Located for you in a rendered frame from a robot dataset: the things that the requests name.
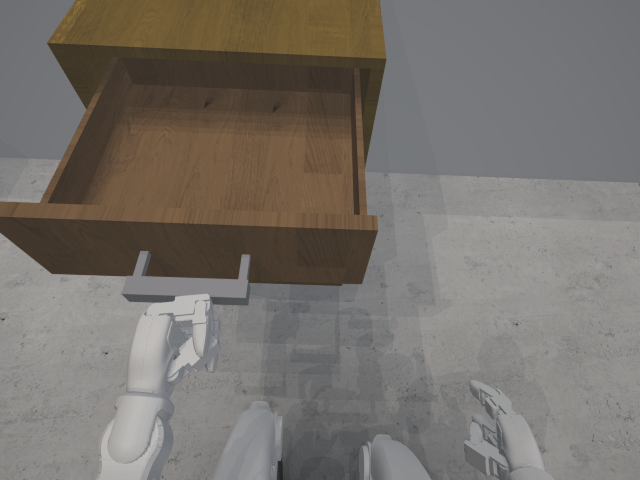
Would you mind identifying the left robot hand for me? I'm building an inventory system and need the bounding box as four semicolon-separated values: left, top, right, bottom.
126;294;221;399

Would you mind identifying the right robot hand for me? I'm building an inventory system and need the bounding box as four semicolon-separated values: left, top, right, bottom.
464;380;546;480

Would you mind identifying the right robot shin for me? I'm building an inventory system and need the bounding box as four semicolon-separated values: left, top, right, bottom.
372;434;392;442

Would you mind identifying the left robot forearm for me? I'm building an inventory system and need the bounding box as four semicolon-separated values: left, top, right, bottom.
96;392;175;480

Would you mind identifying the drawer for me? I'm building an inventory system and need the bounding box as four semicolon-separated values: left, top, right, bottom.
0;57;378;284

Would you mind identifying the cabinet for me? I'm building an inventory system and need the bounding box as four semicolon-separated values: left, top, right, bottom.
47;0;387;286

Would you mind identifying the handle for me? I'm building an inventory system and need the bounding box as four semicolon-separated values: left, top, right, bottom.
122;251;251;306

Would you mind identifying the left robot thigh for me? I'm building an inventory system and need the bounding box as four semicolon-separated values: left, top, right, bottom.
211;409;283;480

